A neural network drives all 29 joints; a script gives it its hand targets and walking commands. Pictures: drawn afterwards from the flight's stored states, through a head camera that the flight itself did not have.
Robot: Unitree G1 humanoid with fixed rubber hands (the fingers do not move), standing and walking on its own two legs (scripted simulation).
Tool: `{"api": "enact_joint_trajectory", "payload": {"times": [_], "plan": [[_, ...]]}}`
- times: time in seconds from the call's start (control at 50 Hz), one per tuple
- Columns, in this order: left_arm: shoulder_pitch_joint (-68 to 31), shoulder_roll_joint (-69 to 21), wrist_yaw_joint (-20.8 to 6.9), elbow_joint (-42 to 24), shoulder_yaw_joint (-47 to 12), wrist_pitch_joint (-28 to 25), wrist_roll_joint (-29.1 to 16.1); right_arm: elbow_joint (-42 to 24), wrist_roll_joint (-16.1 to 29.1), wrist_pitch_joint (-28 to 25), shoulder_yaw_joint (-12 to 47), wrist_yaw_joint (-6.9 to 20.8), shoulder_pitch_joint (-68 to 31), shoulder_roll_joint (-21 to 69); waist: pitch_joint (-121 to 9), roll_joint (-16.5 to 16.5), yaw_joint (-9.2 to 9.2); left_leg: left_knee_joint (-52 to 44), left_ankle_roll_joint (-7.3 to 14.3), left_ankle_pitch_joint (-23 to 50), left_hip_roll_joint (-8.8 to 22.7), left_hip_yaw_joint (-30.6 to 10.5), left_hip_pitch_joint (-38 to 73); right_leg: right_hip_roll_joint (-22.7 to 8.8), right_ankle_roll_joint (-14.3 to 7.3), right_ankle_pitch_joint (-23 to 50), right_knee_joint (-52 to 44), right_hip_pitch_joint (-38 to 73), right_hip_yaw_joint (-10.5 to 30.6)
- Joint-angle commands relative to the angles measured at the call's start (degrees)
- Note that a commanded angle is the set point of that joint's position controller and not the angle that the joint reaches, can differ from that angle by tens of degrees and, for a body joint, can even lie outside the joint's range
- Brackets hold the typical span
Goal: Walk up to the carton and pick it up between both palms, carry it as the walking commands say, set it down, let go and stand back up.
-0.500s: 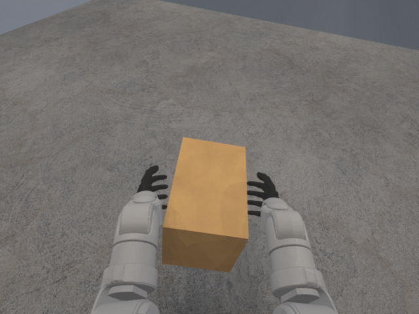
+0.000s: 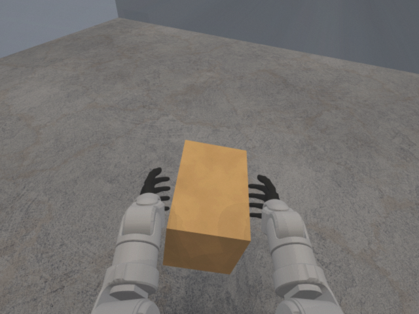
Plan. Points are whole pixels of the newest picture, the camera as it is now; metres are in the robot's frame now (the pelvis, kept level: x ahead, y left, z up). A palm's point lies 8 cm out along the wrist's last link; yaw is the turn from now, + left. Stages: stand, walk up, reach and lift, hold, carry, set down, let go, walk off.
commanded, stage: set down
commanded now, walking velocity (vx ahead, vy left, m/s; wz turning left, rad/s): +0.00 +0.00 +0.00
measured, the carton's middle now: (206, 204) +0.38 +0.00 -0.03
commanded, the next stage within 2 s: none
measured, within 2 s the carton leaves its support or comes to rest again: rests again in 1.62 s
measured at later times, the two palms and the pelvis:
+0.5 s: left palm (167, 221) +0.32 +0.09 -0.01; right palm (275, 218) +0.33 -0.16 -0.02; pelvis -0.02 -0.04 -0.01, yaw +0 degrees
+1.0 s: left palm (156, 230) +0.36 +0.12 -0.10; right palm (250, 224) +0.37 -0.12 -0.10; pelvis +0.01 -0.01 -0.03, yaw +0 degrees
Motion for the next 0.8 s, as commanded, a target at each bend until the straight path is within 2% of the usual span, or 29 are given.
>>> {"api": "enact_joint_trajectory", "payload": {"times": [0.0, 0.02, 0.04, 0.08, 0.14, 0.18, 0.22, 0.24, 0.26, 0.28, 0.3, 0.32, 0.36, 0.38, 0.4, 0.44, 0.46, 0.48, 0.5, 0.52, 0.54, 0.56, 0.6, 0.62, 0.64, 0.68, 0.72, 0.76, 0.78], "plan": [[-45.3, -69.1, -14.9, 9.4, -22.1, -6.3, -12.5, 3.0, 10.6, -6.9, 22.0, 20.3, -55.5, 58.7, -16.8, -1.0, -1.72, -13.9, -1.3, -33.4, 3.2, -29.1, 28.9, 3.9, -3.8, -13.9, -5.8, 2.5, 5.0], [-43.6, -67.7, -14.4, 15.5, -17.6, -6.5, -9.8, 7.4, 10.0, -7.2, 20.6, 20.5, -56.3, 57.3, -13.4, 2.1, 1.72, -14.7, -1.3, -36.2, 3.1, -28.8, 23.2, 4.5, -3.7, -14.5, -3.8, 4.5, 4.4], [-45.1, -67.5, -14.6, 14.5, -18.2, -7.7, -9.5, 11.2, 7.7, -8.5, 16.1, 21.1, -53.7, 55.7, -15.1, 1.6, -1.77, -16.0, -2.1, -36.4, 5.2, -30.8, 25.4, 5.2, -3.8, -12.5, -3.1, 2.3, 3.3], [-47.1, -66.5, -13.8, 14.9, -15.6, -10.3, -9.2, 14.3, 8.0, -10.7, 15.0, 21.1, -54.5, 55.8, -15.8, 2.6, 0.09, -16.9, -2.9, -36.5, 5.0, -31.9, 23.9, 3.7, -2.9, -10.2, -2.3, 4.8, 2.9], [-50.2, -63.8, -13.2, 18.1, -12.4, -14.0, -6.8, 22.6, 4.3, -14.1, 8.5, 20.6, -52.9, 54.7, -12.1, 2.1, -1.19, -16.7, -3.5, -38.4, 4.7, -31.9, 22.3, 4.6, -3.2, -11.9, -1.8, 2.8, 2.1], [-52.4, -63.6, -13.2, 16.5, -12.4, -16.1, -8.2, 22.5, 5.8, -16.4, 9.9, 20.4, -54.6, 57.3, -14.7, -1.1, 0.41, -14.2, -3.4, -34.8, 3.5, -29.4, 24.9, 4.3, -3.6, -12.2, -2.7, 0.3, 2.5], [-54.9, -59.5, -13.5, 17.8, -11.1, -18.5, -6.9, 19.1, 6.1, -19.6, 10.8, 19.6, -60.7, 55.7, -14.9, -0.9, 0.51, -11.5, -2.8, -36.7, 2.9, -29.4, 21.3, 2.5, -3.6, -12.6, -1.8, -1.3, 3.4], [-59.5, -58.9, -12.9, 17.0, -10.8, -18.9, -6.6, 24.1, 6.1, -19.1, 9.2, 18.8, -59.2, 57.8, -13.6, -0.3, -0.48, -11.7, -2.4, -38.3, 2.6, -28.8, 20.1, 3.1, -3.4, -14.5, -0.7, -1.1, 2.7], [-56.4, -56.1, -12.7, 20.3, -7.4, -19.5, -4.9, 23.9, 7.1, -19.6, 10.8, 18.7, -61.6, 57.0, -14.5, 0.6, 4.7, -10.8, -2.4, -38.5, 2.3, -28.5, 19.2, 2.2, -3.7, -14.4, -0.7, 0.5, 4.3], [-60.3, -56.1, -13.1, 20.4, -8.3, -20.2, -5.7, 23.0, 7.1, -20.6, 10.5, 17.9, -64.0, 57.3, -13.2, -2.4, 1.76, -8.4, -2.2, -35.6, 0.7, -26.7, 17.7, 1.9, -4.0, -17.0, -2.7, -2.9, 4.3], [-61.0, -57.4, -12.8, 17.8, -10.0, -20.8, -6.2, 22.8, 6.7, -21.5, 8.5, 17.4, -62.3, 53.6, -14.2, 1.3, 0.62, -8.9, -2.7, -34.2, 1.6, -28.0, 20.7, 3.1, -3.5, -13.7, -1.2, -4.9, 3.1], [-56.3, -57.8, -12.4, 19.9, -10.2, -21.8, -6.0, 21.1, 7.4, -22.6, 11.1, 17.1, -61.4, 54.8, -18.7, -2.3, 2.01, -7.8, -2.8, -29.8, 2.1, -28.1, 21.0, 2.7, -3.5, -10.2, -1.0, -2.2, 4.1], [-54.4, -53.0, -12.6, 20.7, -7.2, -22.4, -3.1, 24.0, 6.3, -22.4, 10.5, 15.5, -59.6, 56.0, -16.3, -3.3, 2.67, -5.7, -2.3, -27.1, 0.2, -25.5, 15.7, 2.7, -3.2, -11.7, -1.5, -3.2, 3.9], [-53.7, -50.8, -13.0, 22.6, -4.2, -23.4, -1.9, 19.4, 7.4, -23.3, 12.6, 14.8, -62.0, 57.0, -17.2, -4.7, 5.8, -3.0, -2.3, -29.1, -1.5, -23.2, 15.5, 0.7, -3.6, -16.9, -4.2, -1.7, 6.8], [-57.5, -49.5, -13.6, 18.5, -7.7, -23.8, -3.4, 18.9, 8.3, -23.3, 13.1, 14.1, -63.5, 58.8, -15.9, -6.9, 2.06, -2.5, -1.2, -26.3, -2.0, -23.1, 15.0, 1.9, -3.2, -14.4, -3.6, -2.5, 4.6], [-55.0, -44.7, -14.3, 20.4, -3.5, -25.1, -1.6, 18.9, 7.2, -23.8, 13.4, 11.7, -61.9, 59.7, -17.7, -10.4, 4.58, 2.2, -0.8, -19.4, -4.3, -19.6, 14.7, -1.0, -2.9, -19.0, -8.1, -4.5, 9.1], [-53.6, -45.7, -15.4, 20.8, -5.9, -25.2, -2.9, 21.1, 6.8, -24.0, 12.2, 11.2, -56.8, 59.6, -16.5, -9.9, 2.86, 3.0, -0.7, -16.3, -4.4, -18.3, 13.2, -0.6, -3.0, -16.4, -8.0, -2.9, 8.2], [-56.1, -42.4, -15.3, 20.2, -4.1, -26.0, -1.6, 21.5, 6.3, -24.4, 12.3, 10.5, -58.0, 60.4, -16.2, -9.0, 5.17, 4.2, -1.1, -17.5, -4.6, -16.9, 8.6, -1.0, -3.3, -17.4, -7.6, -1.1, 9.5], [-56.7, -39.5, -15.5, 21.8, -3.1, -26.7, -0.6, 17.4, 7.2, -25.0, 13.2, 9.2, -64.2, 59.6, -14.9, -10.9, 4.23, 5.6, 0.5, -18.4, -5.0, -17.6, 6.7, -1.3, -2.4, -20.4, -7.4, -3.1, 9.8], [-54.6, -39.3, -15.8, 21.4, -2.7, -27.0, 0.7, 21.2, 6.1, -25.5, 12.5, 8.6, -55.7, 61.6, -16.0, -7.3, 6.14, 6.9, -0.6, -16.0, -5.6, -15.8, 5.4, -2.9, -3.0, -20.9, -8.5, -0.9, 12.5], [-52.0, -37.9, -15.0, 21.5, -2.6, -27.1, -0.3, 22.5, 5.4, -25.5, 11.6, 8.9, -53.3, 58.3, -12.9, -10.1, 6.76, 4.7, 0.1, -12.9, -4.4, -16.8, 6.5, -0.5, -2.3, -15.8, -6.8, -3.5, 8.2], [-49.5, -37.1, -15.8, 21.0, -3.5, -29.0, 1.3, 19.6, 4.0, -26.8, 13.1, 7.9, -52.1, 59.0, -13.1, -10.0, 4.33, 6.0, 0.3, -11.5, -4.7, -17.0, 2.6, 0.3, -2.0, -10.2, -4.0, -3.4, 8.3], [-47.5, -35.7, -14.8, 22.6, -3.0, -29.0, 0.3, 21.7, 5.9, -27.7, 12.2, 7.2, -51.1, 55.7, -13.0, -10.0, 5.88, 5.4, 0.2, -14.0, -4.3, -18.0, 7.0, 0.1, -1.7, -14.0, -4.5, -3.6, 8.7], [-49.7, -37.2, -14.3, 21.7, -4.2, -29.6, 0.8, 19.8, 4.8, -29.1, 11.8, 7.1, -53.0, 53.1, -10.3, -4.2, 6.12, 4.7, -0.6, -13.3, -4.9, -17.5, 3.7, 0.5, -2.6, -12.6, -3.7, -6.9, 8.3], [-45.8, -39.5, -13.6, 21.7, -6.8, -30.2, -0.1, 20.0, 5.3, -30.5, 12.7, 7.2, -50.5, 52.9, -14.9, -2.7, 5.32, 5.5, -1.5, -13.4, -4.4, -19.1, 8.6, 0.7, -3.3, -10.7, -2.6, -5.7, 8.2], [-44.3, -35.7, -13.6, 21.2, -8.2, -31.9, 0.2, 20.6, 4.5, -31.6, 13.3, 6.2, -47.2, 51.5, -14.3, -6.0, 4.39, 7.0, -1.5, -8.5, -4.3, -18.7, 2.8, 1.9, -2.7, -7.3, -1.3, -6.7, 8.3], [-44.7, -37.8, -12.7, 21.3, -10.9, -33.4, -2.7, 20.2, 3.2, -33.8, 11.7, 5.3, -46.0, 46.7, -16.1, -3.8, 0.04, 7.8, -2.2, -9.5, -4.7, -19.5, 3.0, 2.1, -3.4, -7.3, 0.0, -8.9, 6.1], [-46.0, -34.6, -11.3, 18.0, -10.7, -35.3, -3.1, 19.0, 5.1, -35.6, 13.6, 4.5, -47.3, 45.6, -18.8, -4.2, 2.27, 9.3, -2.4, -10.5, -5.1, -19.7, 4.9, 2.5, -3.5, -8.4, 0.7, -9.3, 7.5], [-38.2, -31.7, -11.0, 21.1, -10.3, -35.5, -1.2, 20.1, 6.0, -36.0, 14.9, 4.3, -43.1, 44.2, -15.0, -3.9, 5.11, 7.7, -1.4, -5.5, -4.7, -19.7, 6.1, 2.8, -2.9, -4.9, 0.2, -11.2, 7.2]]}}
